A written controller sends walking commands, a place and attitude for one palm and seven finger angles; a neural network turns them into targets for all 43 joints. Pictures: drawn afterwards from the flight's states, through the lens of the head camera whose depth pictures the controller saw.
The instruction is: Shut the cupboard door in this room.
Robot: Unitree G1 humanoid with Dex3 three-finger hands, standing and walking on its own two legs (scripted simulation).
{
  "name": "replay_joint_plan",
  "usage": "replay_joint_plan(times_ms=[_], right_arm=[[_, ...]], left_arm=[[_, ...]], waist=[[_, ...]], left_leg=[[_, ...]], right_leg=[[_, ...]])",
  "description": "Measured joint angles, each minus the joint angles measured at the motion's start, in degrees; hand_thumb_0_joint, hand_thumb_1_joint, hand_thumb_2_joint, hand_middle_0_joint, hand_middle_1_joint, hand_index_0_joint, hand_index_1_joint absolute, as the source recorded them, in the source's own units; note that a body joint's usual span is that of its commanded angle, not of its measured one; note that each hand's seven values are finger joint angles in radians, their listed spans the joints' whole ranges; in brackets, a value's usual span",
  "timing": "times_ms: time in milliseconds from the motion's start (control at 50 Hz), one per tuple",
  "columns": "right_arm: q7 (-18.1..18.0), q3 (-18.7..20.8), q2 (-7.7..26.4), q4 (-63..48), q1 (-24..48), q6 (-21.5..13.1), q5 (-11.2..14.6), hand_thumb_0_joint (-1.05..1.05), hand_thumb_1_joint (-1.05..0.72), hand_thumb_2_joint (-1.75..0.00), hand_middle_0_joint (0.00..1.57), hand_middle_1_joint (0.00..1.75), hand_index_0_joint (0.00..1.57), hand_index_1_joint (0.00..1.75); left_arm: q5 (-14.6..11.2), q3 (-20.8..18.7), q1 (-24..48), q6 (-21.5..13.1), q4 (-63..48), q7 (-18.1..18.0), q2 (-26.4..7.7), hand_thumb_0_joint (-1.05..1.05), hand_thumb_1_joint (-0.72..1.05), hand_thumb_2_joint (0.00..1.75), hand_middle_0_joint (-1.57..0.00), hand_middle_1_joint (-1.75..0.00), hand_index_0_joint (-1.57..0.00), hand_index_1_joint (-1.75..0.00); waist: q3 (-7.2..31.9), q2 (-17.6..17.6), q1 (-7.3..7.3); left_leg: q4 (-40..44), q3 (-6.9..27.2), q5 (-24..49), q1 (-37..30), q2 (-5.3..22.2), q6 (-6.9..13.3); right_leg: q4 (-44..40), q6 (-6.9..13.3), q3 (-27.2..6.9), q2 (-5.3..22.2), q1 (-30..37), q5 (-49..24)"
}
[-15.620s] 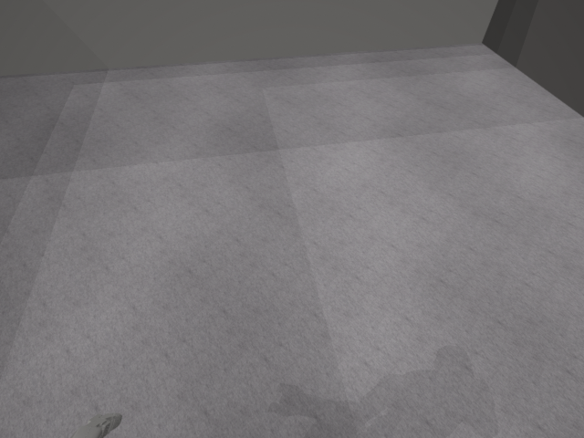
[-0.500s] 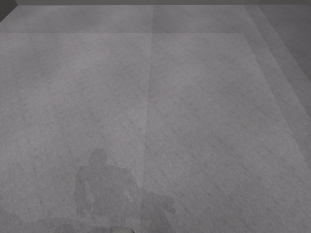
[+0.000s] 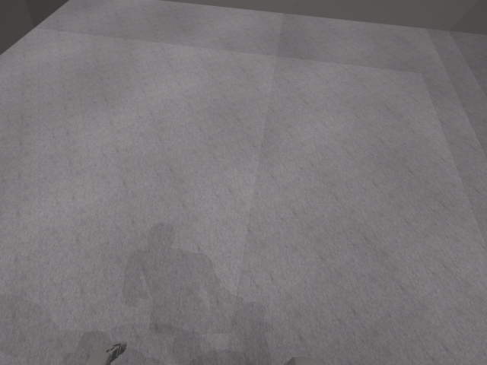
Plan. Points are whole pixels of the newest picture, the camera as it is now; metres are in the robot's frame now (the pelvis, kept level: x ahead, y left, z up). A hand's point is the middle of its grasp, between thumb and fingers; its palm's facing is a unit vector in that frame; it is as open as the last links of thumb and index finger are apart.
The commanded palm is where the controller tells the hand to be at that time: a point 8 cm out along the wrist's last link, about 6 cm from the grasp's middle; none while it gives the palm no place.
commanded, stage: turn or walk to find it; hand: left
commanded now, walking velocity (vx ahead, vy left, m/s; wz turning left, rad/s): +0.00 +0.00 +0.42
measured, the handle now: out of the picture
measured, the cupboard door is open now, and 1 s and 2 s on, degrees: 81 81 81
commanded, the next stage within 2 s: none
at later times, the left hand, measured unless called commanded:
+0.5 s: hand out of the picture -0.02 +0.15 -0.16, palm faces +0.26 -0.93 -0.26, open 7.3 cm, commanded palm none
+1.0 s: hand out of the picture -0.08 +0.22 -0.17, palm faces +0.45 -0.86 -0.23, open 7.4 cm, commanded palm none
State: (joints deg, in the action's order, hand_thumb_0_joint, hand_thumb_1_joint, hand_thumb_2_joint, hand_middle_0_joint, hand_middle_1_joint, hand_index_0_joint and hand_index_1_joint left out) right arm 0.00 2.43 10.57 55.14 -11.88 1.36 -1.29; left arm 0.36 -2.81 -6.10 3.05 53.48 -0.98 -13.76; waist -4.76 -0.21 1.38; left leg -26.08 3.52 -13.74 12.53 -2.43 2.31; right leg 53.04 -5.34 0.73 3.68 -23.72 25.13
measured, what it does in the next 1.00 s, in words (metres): steps on the spot, turning left: right foot, then left foot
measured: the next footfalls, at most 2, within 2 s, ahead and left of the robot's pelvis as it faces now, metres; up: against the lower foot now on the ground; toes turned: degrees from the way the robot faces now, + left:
right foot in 0.12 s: +0.03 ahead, -0.14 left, +0.00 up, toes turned +0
left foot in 0.64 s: -0.04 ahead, +0.09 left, +0.00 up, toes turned +23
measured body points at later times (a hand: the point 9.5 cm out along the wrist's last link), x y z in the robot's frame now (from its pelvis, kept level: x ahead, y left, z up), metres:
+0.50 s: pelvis -0.02 -0.05 +0.00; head +0.01 -0.06 +0.45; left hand -0.03 +0.20 -0.14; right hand +0.08 -0.30 -0.16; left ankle -0.09 +0.11 -0.67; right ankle -0.01 -0.14 -0.74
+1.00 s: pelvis -0.06 +0.00 +0.00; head -0.04 +0.03 +0.45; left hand -0.10 +0.27 -0.15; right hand +0.11 -0.19 -0.13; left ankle -0.08 +0.08 -0.74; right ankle -0.01 -0.17 -0.67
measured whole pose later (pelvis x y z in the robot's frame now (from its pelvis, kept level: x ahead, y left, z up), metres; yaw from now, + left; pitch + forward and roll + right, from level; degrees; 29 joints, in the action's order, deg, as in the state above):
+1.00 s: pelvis -0.06 +0.00 +0.00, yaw +25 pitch +0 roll -2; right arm 0.0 2.1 10.2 54.9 -10.2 1.1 -1.0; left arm 0.7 -3.4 -9.2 3.3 55.4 -0.8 -14.7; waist -3.9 -1.3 0.0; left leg -24.6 1.5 -11.7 12.6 -1.9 3.2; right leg 58.8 -5.5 0.8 4.9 -25.0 22.7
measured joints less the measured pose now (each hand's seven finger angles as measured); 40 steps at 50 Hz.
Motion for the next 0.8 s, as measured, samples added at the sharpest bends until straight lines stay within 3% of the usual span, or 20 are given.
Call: replay_joint_plan(times_ms=[60,120,140,180,220,280,340,500,580,640,660,700,740,800], right_arm=[[0.0,0.5,0.6,0.6,-1.6,0.6,-0.2,0.00,-0.91,-0.90,0.21,0.30,0.21,0.30],[0.1,1.1,1.3,1.2,-3.2,1.0,0.0,0.00,-0.91,-0.90,0.21,0.30,0.21,0.30],[0.1,1.4,1.9,1.5,-3.4,1.1,0.3,0.00,-0.91,-0.90,0.21,0.30,0.21,0.30],[0.0,2.1,2.7,1.9,-3.6,1.8,0.4,0.00,-0.91,-0.90,0.20,0.30,0.21,0.30],[0.1,2.6,3.3,2.2,-3.8,2.5,0.3,0.00,-0.91,-0.90,0.20,0.30,0.20,0.30],[0.6,3.0,4.1,2.6,-3.7,3.0,0.1,0.00,-0.91,-0.90,0.20,0.30,0.20,0.30],[0.9,3.1,4.4,2.8,-3.5,3.1,0.1,0.00,-0.91,-0.90,0.20,0.30,0.20,0.30],[0.8,2.4,4.1,2.8,0.2,3.5,0.3,0.00,-0.91,-0.90,0.20,0.30,0.20,0.30],[0.8,1.7,3.6,1.7,3.1,2.7,0.7,0.00,-0.91,-0.90,0.20,0.30,0.20,0.30],[0.9,1.1,3.3,0.3,4.6,1.5,0.9,0.00,-0.91,-0.90,0.20,0.30,0.20,0.30],[0.9,1.1,2.9,0.0,5.0,0.9,0.8,0.00,-0.91,-0.90,0.20,0.30,0.20,0.30],[0.9,0.6,2.0,-0.6,5.8,0.2,0.6,0.00,-0.91,-0.90,0.20,0.30,0.20,0.30],[0.6,0.0,1.4,-0.9,5.8,-0.1,0.4,0.00,-0.91,-0.90,0.20,0.30,0.20,0.30],[0.0,-0.5,0.8,-1.0,5.5,-0.2,0.3,0.00,-0.91,-0.90,0.20,0.30,0.20,0.30]], left_arm=[[-0.3,0.3,1.4,-0.4,-1.0,0.0,0.9,0.01,0.91,0.90,-0.19,-0.30,-0.20,-0.30],[-0.4,0.8,1.5,-1.6,-2.0,0.1,1.7,0.01,0.91,0.90,-0.20,-0.30,-0.20,-0.30],[-0.2,0.9,1.5,-2.2,-2.0,0.0,2.3,0.00,0.91,0.90,-0.20,-0.30,-0.20,-0.30],[0.1,1.6,0.8,-2.8,-2.1,-0.1,3.3,0.00,0.91,0.90,-0.20,-0.30,-0.21,-0.30],[0.2,1.7,-0.4,-2.9,-2.0,-0.2,4.1,0.00,0.90,0.90,-0.20,-0.30,-0.21,-0.30],[0.1,1.8,-2.4,-2.6,-1.3,-0.3,4.8,0.00,0.90,0.90,-0.20,-0.30,-0.21,-0.30],[0.2,1.7,-4.1,-2.7,-0.4,-0.3,5.1,0.00,0.90,0.90,-0.20,-0.30,-0.21,-0.30],[0.8,1.1,-7.9,-2.8,1.5,-0.2,4.0,0.00,0.91,0.90,-0.20,-0.30,-0.21,-0.30],[1.2,0.5,-9.2,-2.4,2.6,-0.1,2.3,0.01,0.90,0.90,-0.20,-0.30,-0.21,-0.30],[0.9,-0.1,-10.1,-1.9,3.4,0.0,0.8,0.01,0.90,0.90,-0.20,-0.30,-0.21,-0.30],[0.7,-0.4,-10.2,-1.5,3.7,0.0,0.1,0.01,0.90,0.90,-0.20,-0.30,-0.21,-0.30],[0.4,-0.7,-9.8,-0.1,4.3,-0.3,-1.2,0.01,0.90,0.90,-0.20,-0.30,-0.21,-0.30],[0.5,-0.9,-9.3,1.0,4.7,-0.4,-1.6,0.01,0.91,0.90,-0.20,-0.30,-0.20,-0.30],[0.4,-1.0,-7.8,1.0,4.7,0.1,-1.7,0.01,0.91,0.90,-0.20,-0.30,-0.20,-0.30]], waist=[[0.0,1.0,1.06],[0.6,1.7,1.48],[0.4,2.8,1.47],[0.2,4.0,1.85],[0.5,4.0,1.89],[0.8,3.9,1.69],[1.0,3.6,1.38],[0.2,1.5,-1.16],[-0.5,0.0,-2.72],[-0.4,-0.9,-3.21],[-0.4,-1.7,-3.28],[-0.8,-3.1,-3.90],[-0.5,-2.9,-3.86],[-0.2,-2.0,-3.46]], left_leg=[[-1.3,1.3,-0.1,1.4,-0.3,-0.9],[-4.2,2.5,-1.2,3.6,-1.1,-2.3],[-6.4,3.0,-2.1,4.7,-0.7,-2.6],[-16.1,2.6,-10.6,8.0,-1.0,-3.2],[-27.6,1.2,-13.5,11.5,-1.2,-3.8],[-38.8,-0.3,-10.3,14.6,0.4,-4.8],[-41.8,-0.6,-7.5,15.2,2.5,-5.8],[-32.1,-2.4,-10.5,11.1,5.0,-6.7],[-21.8,-5.2,-12.4,7.2,4.8,-5.9],[-10.1,-7.2,-6.2,2.6,4.3,-5.0],[-8.2,-7.5,-5.4,1.9,3.7,-2.9],[-9.2,-7.6,-5.8,2.4,2.7,-0.5],[-8.0,-6.9,-5.1,1.8,2.7,0.2],[-4.0,-5.3,-2.5,0.6,2.6,0.5]], right_leg=[[-7.4,0.7,0.3,-1.2,2.8,-0.3],[-19.9,1.5,1.1,-1.9,8.1,-7.3],[-21.3,3.4,1.9,-2.5,8.8,-7.8],[-20.3,6.2,3.3,-2.5,8.9,-7.0],[-20.9,7.3,4.4,-1.5,9.9,-6.9],[-23.0,7.5,6.0,-0.7,11.8,-7.7],[-24.2,7.6,7.8,-0.1,13.0,-8.2],[-23.9,7.1,11.7,1.9,12.9,-8.2],[-21.9,6.0,13.5,3.3,11.7,-7.6],[-18.4,4.6,15.0,4.6,10.1,-6.1],[-15.9,4.0,14.8,5.5,9.0,-5.3],[-7.9,2.9,10.1,5.0,5.7,2.7],[0.0,2.2,6.6,3.3,2.7,5.0],[7.5,1.6,3.5,2.0,-0.6,1.5]])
